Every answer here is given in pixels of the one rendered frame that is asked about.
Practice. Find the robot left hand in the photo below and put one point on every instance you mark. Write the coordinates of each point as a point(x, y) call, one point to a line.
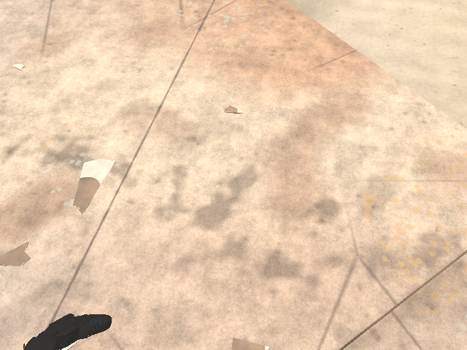
point(68, 329)

